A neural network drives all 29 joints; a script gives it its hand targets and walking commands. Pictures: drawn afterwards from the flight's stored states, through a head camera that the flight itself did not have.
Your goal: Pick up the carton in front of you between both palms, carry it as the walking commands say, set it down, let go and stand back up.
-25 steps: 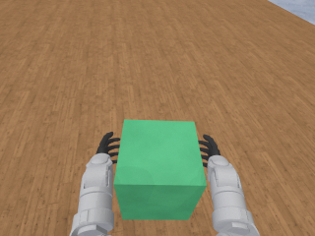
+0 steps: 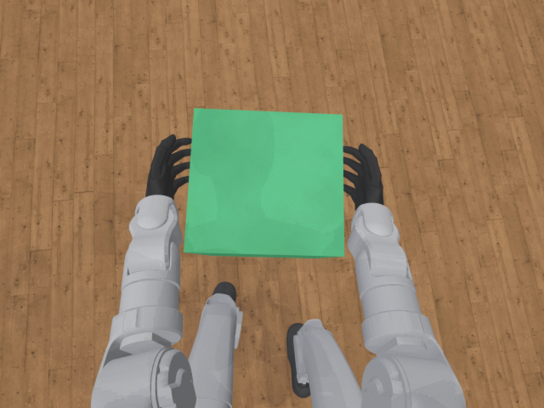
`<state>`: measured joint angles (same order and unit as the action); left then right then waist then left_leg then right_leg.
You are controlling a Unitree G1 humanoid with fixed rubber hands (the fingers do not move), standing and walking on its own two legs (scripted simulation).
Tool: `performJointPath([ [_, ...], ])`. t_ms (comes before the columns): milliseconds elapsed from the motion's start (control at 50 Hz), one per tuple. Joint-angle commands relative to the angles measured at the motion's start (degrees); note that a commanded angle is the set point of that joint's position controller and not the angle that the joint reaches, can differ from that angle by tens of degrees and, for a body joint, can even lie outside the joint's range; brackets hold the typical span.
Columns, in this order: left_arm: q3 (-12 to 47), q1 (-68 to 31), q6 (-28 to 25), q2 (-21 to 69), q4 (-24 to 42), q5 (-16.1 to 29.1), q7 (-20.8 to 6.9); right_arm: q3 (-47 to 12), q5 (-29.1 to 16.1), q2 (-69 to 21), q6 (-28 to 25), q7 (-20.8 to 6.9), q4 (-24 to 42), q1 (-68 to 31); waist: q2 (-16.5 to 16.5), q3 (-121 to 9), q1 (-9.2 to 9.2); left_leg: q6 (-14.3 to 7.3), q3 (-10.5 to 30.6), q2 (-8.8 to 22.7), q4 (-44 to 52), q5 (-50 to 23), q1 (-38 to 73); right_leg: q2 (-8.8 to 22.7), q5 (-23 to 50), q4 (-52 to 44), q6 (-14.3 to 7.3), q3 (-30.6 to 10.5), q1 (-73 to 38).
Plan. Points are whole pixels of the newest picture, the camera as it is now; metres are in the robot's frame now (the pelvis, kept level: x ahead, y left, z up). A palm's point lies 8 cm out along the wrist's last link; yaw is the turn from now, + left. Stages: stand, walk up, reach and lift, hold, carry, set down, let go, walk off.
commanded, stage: set down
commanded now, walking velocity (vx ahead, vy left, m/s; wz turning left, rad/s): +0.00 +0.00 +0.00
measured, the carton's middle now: (265, 197) +0.41 +0.05 -0.17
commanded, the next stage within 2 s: none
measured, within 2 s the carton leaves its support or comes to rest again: neither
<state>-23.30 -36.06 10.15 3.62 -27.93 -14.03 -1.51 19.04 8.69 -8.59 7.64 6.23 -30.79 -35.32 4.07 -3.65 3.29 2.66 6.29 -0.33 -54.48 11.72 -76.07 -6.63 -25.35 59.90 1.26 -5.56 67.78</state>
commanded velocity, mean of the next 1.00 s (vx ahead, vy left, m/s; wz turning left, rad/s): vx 0.00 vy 0.00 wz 0.00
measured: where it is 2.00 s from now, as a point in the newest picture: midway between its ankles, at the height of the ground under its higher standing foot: (258, 351)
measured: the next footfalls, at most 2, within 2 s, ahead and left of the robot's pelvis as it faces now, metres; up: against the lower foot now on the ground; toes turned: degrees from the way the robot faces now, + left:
none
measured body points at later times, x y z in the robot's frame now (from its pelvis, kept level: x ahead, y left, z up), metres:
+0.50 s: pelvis -0.03 +0.01 -0.13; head +0.25 +0.07 +0.22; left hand +0.42 +0.23 -0.24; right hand +0.48 -0.07 -0.22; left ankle +0.11 +0.14 -0.65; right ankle +0.01 -0.13 -0.65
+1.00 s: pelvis -0.05 +0.00 -0.23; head +0.29 +0.04 +0.05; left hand +0.43 +0.25 -0.38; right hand +0.51 -0.04 -0.38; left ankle +0.11 +0.14 -0.65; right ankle +0.01 -0.13 -0.65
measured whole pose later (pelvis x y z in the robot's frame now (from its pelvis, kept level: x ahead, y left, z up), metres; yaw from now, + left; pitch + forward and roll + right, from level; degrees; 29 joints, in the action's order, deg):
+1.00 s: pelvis -0.05 +0.00 -0.23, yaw -5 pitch +48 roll -3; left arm -33.8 -67.0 16.1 -4.2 -37.9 -13.1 1.5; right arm 15.4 7.0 5.7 13.9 8.2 -53.1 -77.1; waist 5.3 2.3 9.1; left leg 5.9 8.3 -3.6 -102.2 20.2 -130.3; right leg -12.8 -37.2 110.3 4.4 -3.8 121.8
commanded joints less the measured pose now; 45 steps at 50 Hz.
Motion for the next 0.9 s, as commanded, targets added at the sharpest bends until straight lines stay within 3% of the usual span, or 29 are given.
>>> performJointPath([
  [0, 32.2, -28.0, 1.0, 49.5, -2.7, 3.5, -11.9, -33.8, -3.4, -49.9, 0.6, -13.6, 0.0, -34.4, -2.2, -53.0, 3.38, -1.8, -7.0, -6.0, -6.9, -17.4, 44.1, -3.9, 11.4, -4.2, 2.5, 4.7, 1.9],
  [60, 28.9, -31.4, 3.8, 50.2, -5.9, 2.2, -12.6, -29.7, -2.0, -49.9, 3.2, -15.5, -3.4, -38.4, -1.9, -48.5, 3.39, -1.8, -7.4, -6.1, -8.4, -8.2, 37.5, -4.3, 2.8, -1.8, 1.9, 5.9, 9.2],
  [120, 26.8, -34.8, 5.7, 51.0, -7.9, 1.6, -12.8, -25.8, -0.8, -49.4, 4.9, -16.9, -6.4, -41.7, -2.4, -48.3, 3.02, -1.5, -7.3, -6.3, -10.8, -4.5, 34.3, -4.6, -0.9, 1.4, 1.2, 6.8, 15.4],
  [240, 25.9, -40.8, 6.9, 52.2, -9.2, 2.6, -11.3, -21.7, -0.3, -47.9, 5.4, -17.7, -10.0, -46.9, -5.2, -53.9, 2.32, -0.4, -6.5, -6.5, -16.7, -3.4, 31.9, -5.5, -1.8, 8.9, 0.4, 8.0, 25.5],
  [340, 27.0, -44.7, 6.6, 51.8, -8.4, 4.3, -10.0, -21.8, -1.9, -47.0, 4.9, -17.6, -11.3, -50.9, -6.5, -59.2, 3.04, 0.3, -6.9, -6.5, -21.8, -5.3, 30.0, -6.2, -1.2, 14.5, 0.3, 8.5, 30.6],
  [520, 26.5, -49.9, 5.9, 47.9, -7.3, 6.2, -8.8, -24.5, -5.3, -44.9, 4.5, -15.6, -12.2, -56.9, -4.6, -64.5, 5.81, 0.9, -9.3, -6.7, -30.2, -9.3, 22.1, -7.0, 0.2, 23.0, 1.3, 9.3, 34.9],
  [880, 16.4, -62.6, 5.1, 35.9, -10.6, 6.6, -10.1, -22.6, -6.2, -36.4, 3.8, -10.3, -17.7, -70.5, 1.0, -61.2, 10.32, 1.3, -12.6, -5.4, -43.3, -8.0, 3.8, -7.4, -1.2, 35.2, 1.4, 9.7, 39.3],
])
